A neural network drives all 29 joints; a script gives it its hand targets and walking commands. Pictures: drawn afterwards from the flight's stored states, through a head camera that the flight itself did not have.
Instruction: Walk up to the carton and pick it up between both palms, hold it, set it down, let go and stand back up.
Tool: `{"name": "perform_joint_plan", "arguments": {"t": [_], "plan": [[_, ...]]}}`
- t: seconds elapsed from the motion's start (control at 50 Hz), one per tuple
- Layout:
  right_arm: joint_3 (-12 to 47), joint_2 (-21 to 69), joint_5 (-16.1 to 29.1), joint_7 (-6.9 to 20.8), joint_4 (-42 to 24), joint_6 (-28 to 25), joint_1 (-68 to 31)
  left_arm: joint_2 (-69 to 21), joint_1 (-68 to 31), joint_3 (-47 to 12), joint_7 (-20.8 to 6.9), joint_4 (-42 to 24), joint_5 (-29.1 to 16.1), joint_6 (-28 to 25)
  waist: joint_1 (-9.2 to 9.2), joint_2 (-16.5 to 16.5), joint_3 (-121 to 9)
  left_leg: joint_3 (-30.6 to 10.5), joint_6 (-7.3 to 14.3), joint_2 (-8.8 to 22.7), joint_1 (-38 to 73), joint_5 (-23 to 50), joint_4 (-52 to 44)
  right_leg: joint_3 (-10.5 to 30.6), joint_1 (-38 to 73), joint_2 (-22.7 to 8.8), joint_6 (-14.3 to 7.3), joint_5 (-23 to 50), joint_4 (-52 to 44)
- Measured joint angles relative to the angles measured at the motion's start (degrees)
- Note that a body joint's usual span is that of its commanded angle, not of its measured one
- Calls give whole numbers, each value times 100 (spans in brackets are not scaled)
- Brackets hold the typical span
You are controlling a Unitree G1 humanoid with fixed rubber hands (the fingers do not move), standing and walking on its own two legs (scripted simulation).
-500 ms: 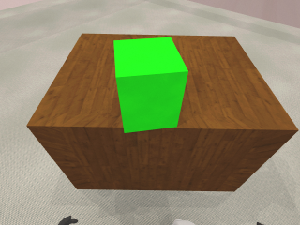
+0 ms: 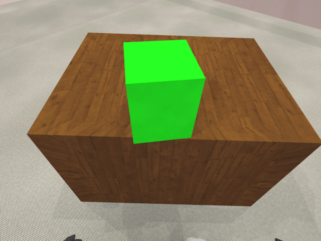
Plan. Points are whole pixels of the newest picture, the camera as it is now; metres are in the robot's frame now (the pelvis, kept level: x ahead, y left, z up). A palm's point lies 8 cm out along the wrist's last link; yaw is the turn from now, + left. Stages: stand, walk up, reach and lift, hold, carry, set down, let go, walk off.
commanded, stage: walk up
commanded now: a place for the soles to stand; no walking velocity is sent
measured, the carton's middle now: (159, 92) +0.56 +0.01 +0.06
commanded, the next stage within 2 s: none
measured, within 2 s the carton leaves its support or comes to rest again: neither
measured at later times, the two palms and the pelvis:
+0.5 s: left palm out of the picture +0.12 +0.27 -0.10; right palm out of the picture +0.09 -0.29 -0.08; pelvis +0.01 +0.00 +0.00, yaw +0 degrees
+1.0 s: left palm out of the picture +0.12 +0.29 -0.08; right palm (282, 240) +0.15 -0.29 -0.09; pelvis +0.06 +0.00 +0.01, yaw +0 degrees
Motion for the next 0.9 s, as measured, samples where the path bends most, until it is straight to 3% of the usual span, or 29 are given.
{"name": "perform_joint_plan", "arguments": {"t": [0.08,0.14,0.6,0.7,0.72,0.8,0.9], "plan": [[-10,-4,0,-7,-1,47,-26,0,-1,-1,0,20,0,-86,50,68,0,2,0,2,5,-290,-3,2,2,4,1,-186,0],[12,-3,0,-5,-2,25,-25,1,-8,-1,0,25,0,-59,14,131,-3,2,-9,3,24,136,-99,3,6,3,15,-197,5],[116,-3,0,16,-1,20,-71,1,-192,-1,0,122,0,-63,24,112,-29,2,-47,19,49,-4,-99,4,16,21,-25,-207,5],[-6,-13,0,259,-3,41,-70,1,34,-2,-70,170,0,-153,-95,140,-216,2,165,-1,66,-440,-109,4,16,24,-127,-704,36],[-40,-35,0,276,-3,16,-69,0,54,-1,-72,169,0,-177,-111,166,-216,0,200,12,67,-227,-146,-9,2,29,-126,-680,59],[-167,-51,0,293,1,42,13,16,64,-1,-72,171,0,-317,-146,181,-220,2,79,36,163,-129,-160,-20,70,31,-96,-500,65],[-209,-91,0,267,1,214,18,17,251,1,-60,176,0,-586,33,284,-213,7,72,-6,-175,-321,888,-19,431,50,-59,-493,-132]]}}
